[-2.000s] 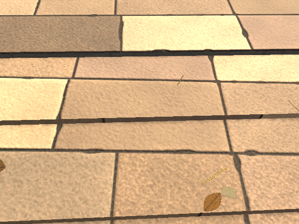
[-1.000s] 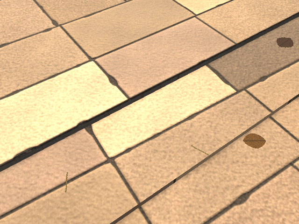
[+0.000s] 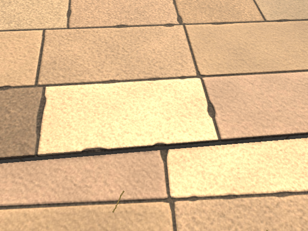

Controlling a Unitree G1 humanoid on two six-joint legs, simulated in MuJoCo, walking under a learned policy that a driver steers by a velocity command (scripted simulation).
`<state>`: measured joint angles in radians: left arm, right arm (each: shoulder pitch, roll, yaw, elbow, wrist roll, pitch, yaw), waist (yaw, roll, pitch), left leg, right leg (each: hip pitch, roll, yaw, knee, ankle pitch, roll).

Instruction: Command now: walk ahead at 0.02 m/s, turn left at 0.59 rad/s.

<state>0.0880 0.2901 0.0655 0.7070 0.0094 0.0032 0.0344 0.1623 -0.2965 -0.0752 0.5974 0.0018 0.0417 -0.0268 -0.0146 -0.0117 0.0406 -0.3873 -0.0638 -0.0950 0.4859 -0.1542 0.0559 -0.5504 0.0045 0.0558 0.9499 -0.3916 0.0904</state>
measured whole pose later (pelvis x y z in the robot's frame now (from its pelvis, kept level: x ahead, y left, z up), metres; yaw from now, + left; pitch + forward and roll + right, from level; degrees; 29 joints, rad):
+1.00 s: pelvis -0.03 +0.02 +0.00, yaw +30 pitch +1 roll +0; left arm 0.17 0.27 0.06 0.71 0.00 0.02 0.02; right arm 0.13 -0.24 -0.03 0.63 -0.02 0.01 -0.01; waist 0.00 -0.02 0.01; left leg -0.28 -0.09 -0.07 0.51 -0.25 0.06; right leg -0.33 -0.04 0.02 0.64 -0.30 0.07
